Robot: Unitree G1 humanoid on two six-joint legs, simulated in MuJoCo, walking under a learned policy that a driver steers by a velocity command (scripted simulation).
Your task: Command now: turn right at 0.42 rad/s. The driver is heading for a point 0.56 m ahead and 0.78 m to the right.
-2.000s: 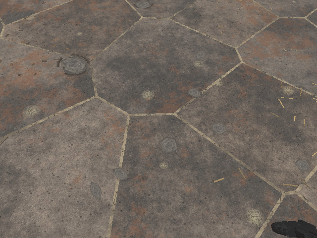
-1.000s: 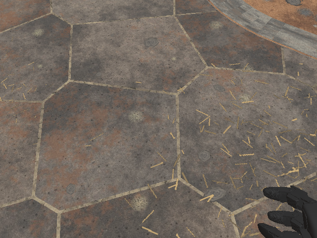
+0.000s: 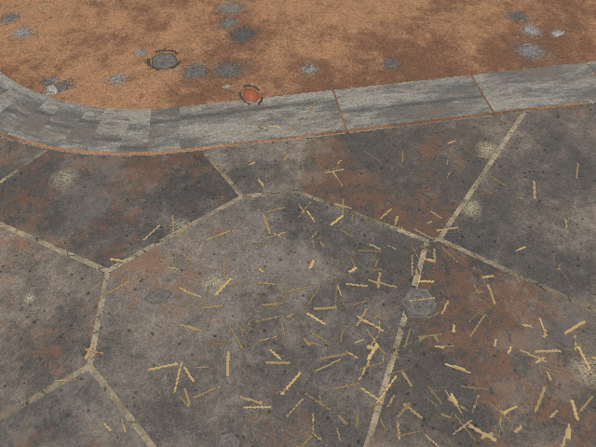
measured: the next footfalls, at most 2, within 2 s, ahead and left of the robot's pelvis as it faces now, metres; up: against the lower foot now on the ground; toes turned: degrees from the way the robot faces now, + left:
right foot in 0.12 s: +0.00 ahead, -0.13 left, +0.00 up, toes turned -4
left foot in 0.48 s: +0.09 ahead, +0.08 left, +0.00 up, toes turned -28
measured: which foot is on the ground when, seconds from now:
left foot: down 0.00-0.12, up 0.14-0.46, down 0.48-0.94, up 0.96-1.00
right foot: up 0.00-0.10, down 0.12-0.48, up 0.50-0.94, down 0.96-1.00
